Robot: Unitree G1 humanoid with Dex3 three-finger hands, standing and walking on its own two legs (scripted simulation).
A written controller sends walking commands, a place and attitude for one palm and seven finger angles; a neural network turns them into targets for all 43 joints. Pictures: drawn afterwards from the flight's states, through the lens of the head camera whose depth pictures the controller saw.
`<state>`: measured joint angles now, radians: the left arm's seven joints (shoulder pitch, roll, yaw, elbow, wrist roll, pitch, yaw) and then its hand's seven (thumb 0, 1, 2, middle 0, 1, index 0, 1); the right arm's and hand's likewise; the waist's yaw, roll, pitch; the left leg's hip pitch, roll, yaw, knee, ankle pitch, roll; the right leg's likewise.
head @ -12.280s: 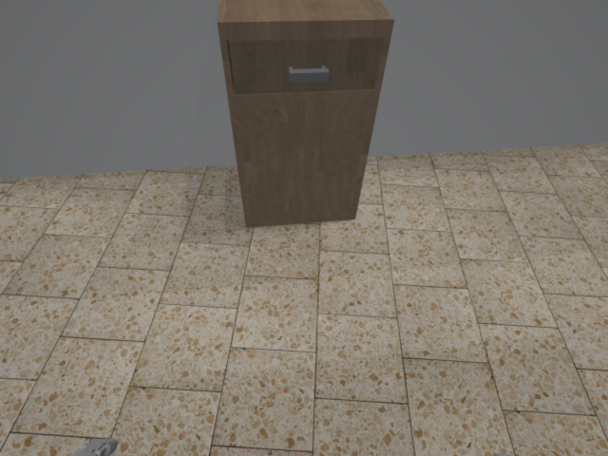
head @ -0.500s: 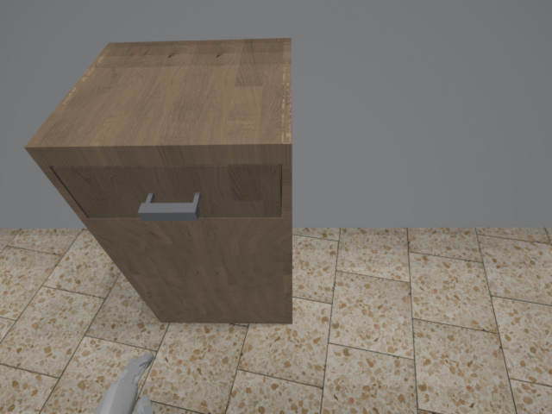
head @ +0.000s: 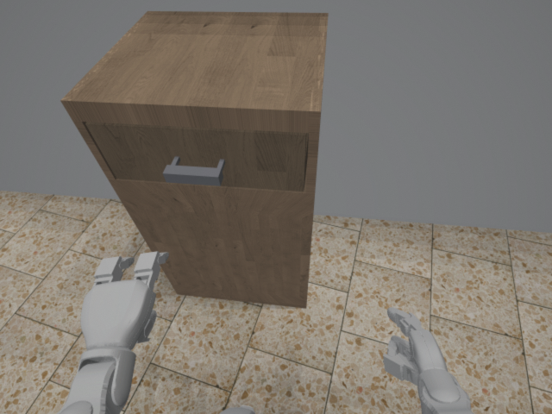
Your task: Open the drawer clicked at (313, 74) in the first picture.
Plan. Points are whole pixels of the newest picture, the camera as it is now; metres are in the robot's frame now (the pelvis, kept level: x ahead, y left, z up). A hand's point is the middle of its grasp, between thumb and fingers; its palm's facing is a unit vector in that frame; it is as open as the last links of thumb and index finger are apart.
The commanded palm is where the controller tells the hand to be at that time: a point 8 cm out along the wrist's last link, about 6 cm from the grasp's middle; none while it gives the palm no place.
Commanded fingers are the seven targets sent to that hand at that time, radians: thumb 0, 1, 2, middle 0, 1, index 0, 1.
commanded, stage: raise the hand with hooked fingers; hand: left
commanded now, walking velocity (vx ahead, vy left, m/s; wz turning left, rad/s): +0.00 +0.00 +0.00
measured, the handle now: (196, 168) +0.56 +0.25 +0.00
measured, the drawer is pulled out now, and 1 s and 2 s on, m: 0.00 0.00 0.00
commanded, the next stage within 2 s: move the hooked fingers above the handle in 1.26 s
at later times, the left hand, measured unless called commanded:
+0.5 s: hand (133, 257) +0.30 +0.26 +0.06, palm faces +0.06 -0.11 -0.99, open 12.7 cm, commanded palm +0.27 +0.26 +0.13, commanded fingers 0.00 -0.45 0.32 -0.30 -1.17 -0.30 -1.17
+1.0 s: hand (118, 208) +0.34 +0.28 +0.12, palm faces +0.02 -0.09 -1.00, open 13.8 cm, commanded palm +0.31 +0.27 +0.17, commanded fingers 0.00 -0.50 0.30 -0.30 -1.20 -0.30 -1.20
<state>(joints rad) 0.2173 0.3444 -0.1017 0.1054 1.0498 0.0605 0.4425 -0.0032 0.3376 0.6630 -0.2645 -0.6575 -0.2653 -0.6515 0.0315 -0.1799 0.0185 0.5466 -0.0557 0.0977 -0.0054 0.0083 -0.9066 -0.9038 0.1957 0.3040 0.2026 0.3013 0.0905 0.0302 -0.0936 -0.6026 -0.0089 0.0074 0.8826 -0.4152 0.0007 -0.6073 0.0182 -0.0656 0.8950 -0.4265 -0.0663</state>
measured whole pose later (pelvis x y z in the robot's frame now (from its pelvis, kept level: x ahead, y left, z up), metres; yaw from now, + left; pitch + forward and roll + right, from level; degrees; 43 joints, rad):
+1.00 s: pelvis +0.03 +0.04 +0.04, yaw -1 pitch +3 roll +0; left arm -0.11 0.47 -0.06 0.09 0.94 0.04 0.06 -0.01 -0.49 0.30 -0.32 -1.20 -0.32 -1.19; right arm 0.12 -0.23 0.01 0.61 0.00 0.14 -0.01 0.01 -0.91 -0.90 0.20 0.30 0.20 0.30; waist 0.08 0.07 -0.01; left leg -0.28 -0.04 0.03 0.51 -0.28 0.05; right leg -0.29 -0.01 -0.03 0.51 -0.28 -0.01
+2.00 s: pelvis +0.02 +0.02 +0.03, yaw -1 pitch +8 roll +0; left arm -0.36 0.47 -0.05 0.49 1.00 -0.08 0.17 -0.01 -0.49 0.30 -0.32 -1.20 -0.32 -1.20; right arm 0.24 -0.26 -0.06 0.65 0.02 0.13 -0.04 0.01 -0.91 -0.90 0.20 0.30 0.20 0.30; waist 0.03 0.05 -0.06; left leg -0.44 -0.03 0.03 0.60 -0.31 0.04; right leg -0.45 0.01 -0.03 0.61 -0.30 -0.03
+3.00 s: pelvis +0.02 +0.03 +0.02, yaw -2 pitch +16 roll -1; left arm -0.74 0.49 -0.02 1.01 1.09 -0.09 0.29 -0.01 -0.49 0.30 -0.32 -1.20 -0.32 -1.20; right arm 0.35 -0.25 -0.07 0.69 -0.01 0.14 -0.02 0.00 -0.91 -0.90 0.20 0.30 0.20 0.30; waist -0.08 0.05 -0.12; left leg -0.67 -0.01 0.05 0.73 -0.35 0.05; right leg -0.66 0.02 -0.02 0.70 -0.32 -0.02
